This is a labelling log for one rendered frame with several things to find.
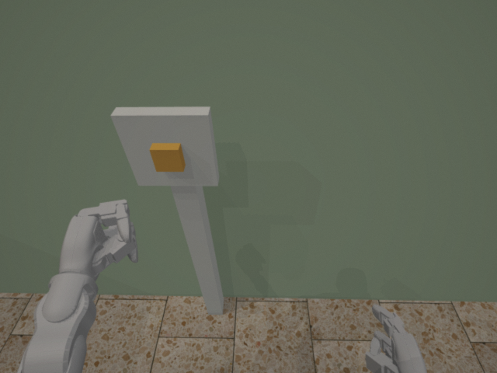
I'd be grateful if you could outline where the panel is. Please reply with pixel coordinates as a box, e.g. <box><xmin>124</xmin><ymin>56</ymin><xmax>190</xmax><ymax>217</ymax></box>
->
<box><xmin>110</xmin><ymin>106</ymin><xmax>224</xmax><ymax>315</ymax></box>

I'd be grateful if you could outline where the robot left hand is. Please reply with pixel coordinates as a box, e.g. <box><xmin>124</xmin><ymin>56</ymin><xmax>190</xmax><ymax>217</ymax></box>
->
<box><xmin>59</xmin><ymin>199</ymin><xmax>138</xmax><ymax>282</ymax></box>

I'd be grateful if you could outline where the robot right hand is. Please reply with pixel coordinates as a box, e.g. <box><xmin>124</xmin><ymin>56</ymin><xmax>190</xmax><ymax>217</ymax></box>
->
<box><xmin>366</xmin><ymin>305</ymin><xmax>427</xmax><ymax>373</ymax></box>

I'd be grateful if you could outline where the robot left forearm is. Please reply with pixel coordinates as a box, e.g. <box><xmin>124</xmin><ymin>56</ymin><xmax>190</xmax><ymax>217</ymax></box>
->
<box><xmin>17</xmin><ymin>272</ymin><xmax>98</xmax><ymax>373</ymax></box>

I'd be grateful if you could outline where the button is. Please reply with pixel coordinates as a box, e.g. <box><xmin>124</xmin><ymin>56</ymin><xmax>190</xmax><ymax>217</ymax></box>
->
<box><xmin>150</xmin><ymin>143</ymin><xmax>186</xmax><ymax>172</ymax></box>

